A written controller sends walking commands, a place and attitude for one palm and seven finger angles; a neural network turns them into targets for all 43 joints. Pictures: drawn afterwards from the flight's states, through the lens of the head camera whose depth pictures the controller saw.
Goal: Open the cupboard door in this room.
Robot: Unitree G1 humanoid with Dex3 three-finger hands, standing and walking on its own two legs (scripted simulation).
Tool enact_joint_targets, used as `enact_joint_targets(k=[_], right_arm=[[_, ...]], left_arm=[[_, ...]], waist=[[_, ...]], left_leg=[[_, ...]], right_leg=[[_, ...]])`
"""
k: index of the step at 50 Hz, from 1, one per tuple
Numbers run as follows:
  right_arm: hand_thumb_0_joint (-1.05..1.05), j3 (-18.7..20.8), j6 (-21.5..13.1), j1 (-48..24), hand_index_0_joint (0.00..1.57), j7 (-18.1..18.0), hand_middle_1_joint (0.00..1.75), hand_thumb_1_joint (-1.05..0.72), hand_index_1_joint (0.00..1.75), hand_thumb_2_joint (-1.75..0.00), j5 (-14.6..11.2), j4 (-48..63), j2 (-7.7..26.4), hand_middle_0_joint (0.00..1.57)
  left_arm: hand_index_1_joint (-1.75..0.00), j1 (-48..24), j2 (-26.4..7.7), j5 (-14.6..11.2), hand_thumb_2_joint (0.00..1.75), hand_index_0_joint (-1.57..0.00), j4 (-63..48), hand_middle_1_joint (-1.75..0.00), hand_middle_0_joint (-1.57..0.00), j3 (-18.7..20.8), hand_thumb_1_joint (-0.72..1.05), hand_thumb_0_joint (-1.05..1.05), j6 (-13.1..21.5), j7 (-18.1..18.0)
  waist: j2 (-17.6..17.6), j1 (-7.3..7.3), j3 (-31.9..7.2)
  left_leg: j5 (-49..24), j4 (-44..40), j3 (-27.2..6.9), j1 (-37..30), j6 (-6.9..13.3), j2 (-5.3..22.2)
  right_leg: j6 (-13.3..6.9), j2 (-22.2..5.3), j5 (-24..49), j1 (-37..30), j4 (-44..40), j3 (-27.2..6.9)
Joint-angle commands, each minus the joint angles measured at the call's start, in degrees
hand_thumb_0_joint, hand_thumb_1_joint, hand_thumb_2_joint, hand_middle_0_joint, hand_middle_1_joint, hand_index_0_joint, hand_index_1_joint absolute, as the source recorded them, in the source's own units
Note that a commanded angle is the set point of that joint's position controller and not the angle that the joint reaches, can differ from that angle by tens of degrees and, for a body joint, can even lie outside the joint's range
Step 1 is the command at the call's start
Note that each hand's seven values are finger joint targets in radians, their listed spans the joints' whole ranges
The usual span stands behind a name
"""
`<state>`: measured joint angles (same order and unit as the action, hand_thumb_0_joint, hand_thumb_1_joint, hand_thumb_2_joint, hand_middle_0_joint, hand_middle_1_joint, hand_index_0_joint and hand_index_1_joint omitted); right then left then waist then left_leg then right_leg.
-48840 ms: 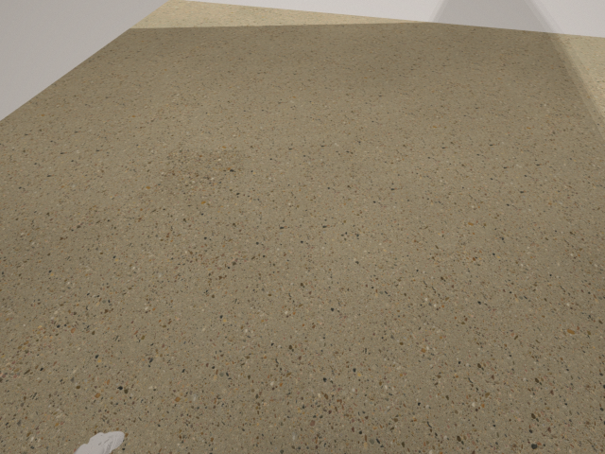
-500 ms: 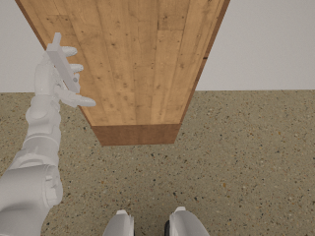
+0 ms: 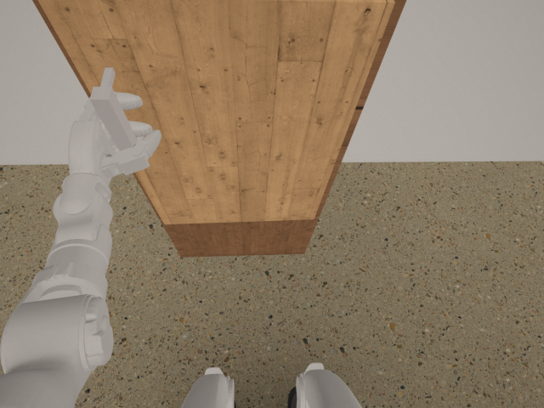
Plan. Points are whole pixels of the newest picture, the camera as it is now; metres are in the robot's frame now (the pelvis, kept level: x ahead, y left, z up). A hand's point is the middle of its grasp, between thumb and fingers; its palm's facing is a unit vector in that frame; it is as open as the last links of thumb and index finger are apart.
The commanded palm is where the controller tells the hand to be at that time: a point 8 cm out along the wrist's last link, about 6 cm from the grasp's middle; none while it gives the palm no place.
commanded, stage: close the thumb around the handle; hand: left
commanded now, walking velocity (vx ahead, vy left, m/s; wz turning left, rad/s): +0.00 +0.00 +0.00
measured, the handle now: (124, 122) +0.52 +0.21 +0.06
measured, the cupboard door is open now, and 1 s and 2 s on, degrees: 1 26 41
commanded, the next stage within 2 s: pull the door open along its arc in 0.20 s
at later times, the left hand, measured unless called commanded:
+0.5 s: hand (136, 157) +0.46 +0.18 +0.06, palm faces +0.01 -1.00 -0.02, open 5.8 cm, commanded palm +0.41 +0.24 +0.06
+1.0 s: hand (172, 240) +0.33 +0.12 +0.07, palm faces +0.37 -0.93 +0.05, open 5.9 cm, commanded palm +0.27 +0.15 +0.06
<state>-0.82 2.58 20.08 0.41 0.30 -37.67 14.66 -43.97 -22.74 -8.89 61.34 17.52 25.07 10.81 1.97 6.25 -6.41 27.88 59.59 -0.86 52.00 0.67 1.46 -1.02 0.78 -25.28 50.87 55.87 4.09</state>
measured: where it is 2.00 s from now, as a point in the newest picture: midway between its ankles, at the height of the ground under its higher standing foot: outside the picture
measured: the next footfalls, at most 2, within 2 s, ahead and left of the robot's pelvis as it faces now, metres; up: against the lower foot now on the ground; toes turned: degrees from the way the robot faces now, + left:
none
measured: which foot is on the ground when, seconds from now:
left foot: down 0.00-1.00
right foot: down 0.00-1.00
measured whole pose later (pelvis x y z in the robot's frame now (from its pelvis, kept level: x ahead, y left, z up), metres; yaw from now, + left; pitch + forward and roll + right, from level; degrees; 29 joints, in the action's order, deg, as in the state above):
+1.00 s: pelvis +0.00 -0.01 +0.01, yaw +1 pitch +14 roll +0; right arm 0.3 0.3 11.6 1.8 2.6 -31.3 11.6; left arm -1.5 1.7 -1.7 14.1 -0.2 20.3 -21.7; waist 1.6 0.2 -7.7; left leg 27.4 55.9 0.0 42.2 0.1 0.5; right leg -1.5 0.0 -26.3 42.5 55.0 3.1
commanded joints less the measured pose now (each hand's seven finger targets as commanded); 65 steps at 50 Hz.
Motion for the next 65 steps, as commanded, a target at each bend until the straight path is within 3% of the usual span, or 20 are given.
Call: enact_joint_targets(k=[1,6,9,10,14,15,18,24,28,34,35,37,38,39,42,49,55,58,61,65], right_arm=[[0.00,3.4,-1.4,8.0,0.20,-0.7,0.30,-0.90,0.30,-0.90,-0.3,3.3,9.4,0.20],[0.00,3.5,-1.6,7.5,0.20,-0.7,0.30,-0.90,0.30,-0.90,-0.4,3.2,9.2,0.20],[0.00,3.5,-1.6,7.6,0.20,-0.8,0.30,-0.90,0.30,-0.90,-0.3,2.9,9.5,0.20],[0.00,3.4,-1.6,7.6,0.20,-0.9,0.30,-0.90,0.30,-0.90,-0.3,2.7,9.5,0.20],[0.00,3.5,-1.8,7.5,0.20,-1.0,0.30,-0.90,0.30,-0.90,-0.2,2.6,9.5,0.20],[0.00,3.5,-1.8,7.5,0.20,-1.1,0.30,-0.90,0.30,-0.90,-0.2,2.5,9.6,0.20],[0.00,3.3,-1.3,7.3,0.20,-1.3,0.30,-0.90,0.30,-0.90,-0.3,4.1,10.3,0.20],[0.00,3.3,-0.9,5.3,0.20,-1.2,0.30,-0.90,0.30,-0.90,-1.2,7.8,9.3,0.20],[0.00,3.5,-1.3,3.7,0.20,-0.9,0.30,-0.90,0.30,-0.90,-1.7,10.6,8.7,0.20],[0.00,3.8,-2.7,0.7,0.20,-0.7,0.30,-0.90,0.30,-0.90,-2.1,12.3,7.6,0.20],[0.00,3.7,-3.3,-1.0,0.20,-0.7,0.30,-0.90,0.30,-0.90,-1.8,12.2,6.1,0.20],[0.00,3.8,-4.5,-2.2,0.20,-0.2,0.30,-0.90,0.30,-0.90,-1.1,12.1,5.5,0.20],[0.00,3.7,-4.8,-2.3,0.20,0.1,0.30,-0.90,0.30,-0.90,-0.6,12.1,5.7,0.20],[0.00,3.8,-4.9,-3.0,0.20,0.4,0.30,-0.90,0.30,-0.90,-0.1,12.1,5.5,0.20],[0.00,3.9,-4.9,-4.7,0.20,1.1,0.30,-0.90,0.30,-0.90,1.1,12.8,4.5,0.20],[0.00,3.6,-4.6,-8.8,0.20,0.8,0.30,-0.90,0.30,-0.90,2.5,13.5,3.2,0.20],[0.00,3.2,-4.9,-10.1,0.20,0.5,0.30,-0.90,0.30,-0.90,3.2,14.8,1.9,0.20],[0.00,2.9,-5.4,-10.8,0.20,0.4,0.30,-0.90,0.30,-0.90,3.1,15.8,1.3,0.20],[0.00,2.4,-6.3,-11.7,0.20,0.6,0.30,-0.90,0.30,-0.90,3.1,17.0,0.6,0.20],[0.00,1.8,-7.1,-13.0,0.20,0.7,0.30,-0.90,0.30,-0.90,2.8,18.2,0.1,0.20]], left_arm=[[-1.35,-25.4,-7.8,0.2,0.90,-0.40,-16.5,-1.35,-0.40,-1.1,0.90,0.00,5.8,2.3],[-1.35,-25.7,-5.7,-0.2,0.90,-0.40,-17.1,-1.35,-0.40,-2.7,0.90,0.00,6.0,2.1],[-1.35,-24.5,-7.5,0.1,0.90,-0.40,-15.7,-1.35,-0.40,-0.8,0.90,0.00,6.2,1.7],[-1.35,-27.1,-7.5,0.3,0.90,-0.40,-16.0,-1.35,-0.40,-1.6,0.90,0.00,6.4,1.6],[-1.35,-26.6,-6.9,0.4,0.90,-0.40,-15.4,-1.35,-0.40,-1.9,0.90,0.00,6.6,1.8],[-1.35,-26.8,-7.7,0.3,0.90,-0.40,-14.2,-1.35,-0.40,-0.9,0.90,0.00,6.5,1.8],[-1.35,-20.1,-15.9,0.8,0.90,-0.40,-14.1,-1.35,-0.40,5.6,0.90,0.00,6.6,2.6],[-1.35,-7.6,-12.0,-1.8,0.90,-0.40,-21.4,-1.35,-0.40,4.2,0.90,0.00,5.1,4.4],[-1.35,4.4,-9.7,-3.8,0.90,-0.40,-29.7,-1.35,-0.40,3.9,0.90,0.00,3.7,4.3],[-1.35,18.8,-3.7,-5.0,0.90,-0.40,-40.5,-1.35,-0.40,1.0,0.90,0.00,2.5,2.4],[-1.35,18.0,-1.1,-7.6,0.90,-0.40,-43.8,-1.35,-0.40,4.7,0.90,0.00,2.3,-3.3],[-1.35,22.2,4.9,-5.7,0.90,-0.40,-46.7,-1.35,-0.40,1.1,0.90,0.00,1.7,-11.6],[-1.35,25.3,5.8,-3.8,0.90,-0.40,-47.7,-1.35,-0.40,-0.3,0.90,0.00,1.7,-14.9],[-1.35,26.4,7.5,-1.8,0.90,-0.40,-49.2,-1.35,-0.40,-2.3,0.90,0.00,1.6,-17.5],[-1.35,29.9,12.7,2.9,0.90,-0.40,-56.0,-1.35,-0.40,-7.7,0.90,0.00,1.3,-24.4],[-1.35,34.1,24.6,9.6,0.90,-0.40,-60.7,-1.35,-0.40,-19.7,0.90,0.00,-2.4,-37.5],[-1.35,41.1,30.1,14.8,0.90,-0.40,-66.3,-1.35,-0.40,-29.8,0.90,0.00,-4.8,-40.1],[-1.35,46.9,32.2,15.8,0.90,-0.40,-69.7,-1.35,-0.40,-33.5,0.90,0.00,-5.5,-40.1],[-1.35,54.2,34.0,16.4,0.90,-0.40,-74.2,-1.35,-0.40,-36.7,0.90,0.00,-6.0,-39.9],[-1.35,64.2,33.6,14.7,0.90,-0.40,-78.6,-1.35,-0.40,-36.3,0.90,0.00,-6.5,-39.2]], waist=[[6.1,2.07,-28.9],[5.5,2.75,-26.9],[5.3,1.83,-26.8],[4.5,2.85,-26.6],[5.3,2.64,-27.1],[3.9,2.71,-26.1],[4.3,-0.28,-27.9],[3.0,-2.27,-28.6],[1.8,-4.15,-27.2],[1.7,-4.82,-22.5],[0.8,-7.54,-21.0],[0.3,-7.13,-19.2],[-3.2,-6.82,-18.8],[-1.6,-6.45,-18.8],[0.4,-7.15,-20.4],[-5.4,-5.42,-15.8],[-3.9,-5.08,-15.6],[-6.0,-4.86,-14.8],[-4.2,-5.31,-14.1],[-4.7,-6.43,-12.8]], left_leg=[[-29.0,-5.7,-2.2,-23.6,0.0,-0.6],[-28.6,-6.1,-2.4,-23.7,-0.1,-0.5],[-28.1,-6.2,-2.5,-23.5,-0.2,-0.6],[-27.7,-6.1,-2.8,-23.2,-0.2,-0.4],[-28.0,-6.0,-2.9,-23.8,-0.3,-0.4],[-26.3,-5.9,-2.5,-22.2,-0.1,-0.6],[-26.5,-6.3,-1.9,-20.3,0.2,-0.9],[-27.9,-7.9,-0.5,-19.7,0.4,-0.9],[-27.8,-9.3,0.9,-17.7,0.8,-1.3],[-26.9,-10.8,1.8,-17.9,0.6,-1.4],[-25.5,-11.6,1.7,-16.4,-0.1,-1.4],[-23.2,-11.7,1.7,-16.6,-0.7,-1.5],[-22.8,-11.5,1.2,-16.1,-0.4,-1.3],[-22.6,-11.3,1.3,-16.6,-0.5,-1.4],[-23.7,-10.8,1.4,-18.3,-0.7,-1.4],[-16.7,-10.7,0.4,-17.3,-0.3,-1.7],[-15.7,-10.6,0.3,-18.4,-0.1,-2.0],[-15.8,-10.4,0.0,-18.2,0.1,-1.9],[-16.3,-10.0,-0.1,-18.1,0.2,-2.2],[-15.0,-9.7,-0.1,-17.0,0.0,-2.6]], right_leg=[[-0.5,1.9,23.2,-10.7,-5.0,-1.9],[-0.5,2.0,22.4,-9.6,-5.3,-1.6],[-0.7,1.9,21.5,-9.5,-5.2,-1.6],[-0.5,1.9,21.4,-9.1,-5.0,-1.6],[-0.6,1.9,21.1,-8.6,-4.8,-1.6],[-0.5,1.9,20.8,-9.1,-5.1,-1.8],[-0.8,1.8,22.2,-13.2,-4.4,-2.4],[-0.5,1.7,25.4,-18.2,-5.3,-2.5],[-0.6,1.5,28.1,-23.4,-6.3,-2.9],[-0.3,1.1,28.1,-23.6,-7.1,-2.7],[-0.2,1.1,25.9,-22.7,-7.5,-1.8],[0.0,0.9,22.8,-21.2,-7.3,-1.2],[0.0,1.0,22.2,-21.3,-7.0,-0.9],[0.0,0.7,22.3,-20.7,-6.7,-1.1],[-0.4,0.2,22.7,-21.2,-6.0,-1.2],[-0.2,-0.3,17.1,-20.0,-8.0,-1.2],[-0.7,-0.9,17.3,-21.0,-8.9,-1.6],[-0.7,-1.1,18.0,-22.0,-9.4,-1.9],[-0.7,-1.5,19.7,-22.7,-9.2,-2.0],[-0.6,-1.5,19.8,-23.8,-9.6,-2.1]])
